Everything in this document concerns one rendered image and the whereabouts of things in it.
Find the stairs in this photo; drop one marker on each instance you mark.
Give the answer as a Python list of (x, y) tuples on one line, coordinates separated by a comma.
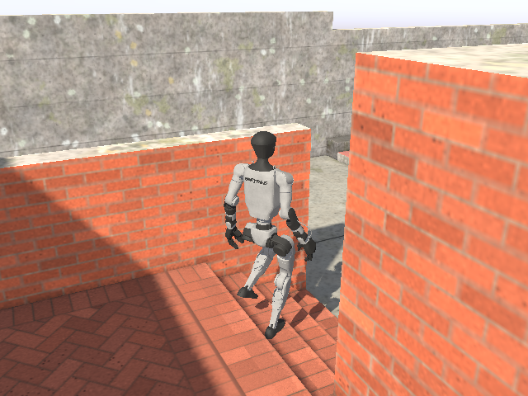
[(308, 341)]

